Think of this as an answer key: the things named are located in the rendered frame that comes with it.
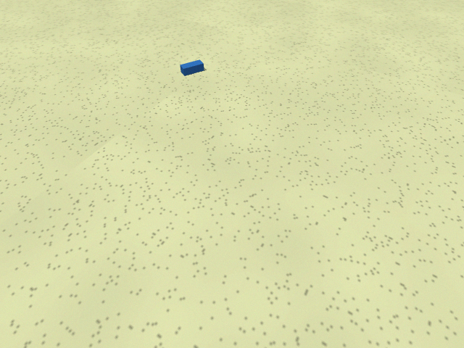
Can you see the carton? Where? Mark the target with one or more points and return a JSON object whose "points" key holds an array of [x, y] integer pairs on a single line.
{"points": [[192, 67]]}

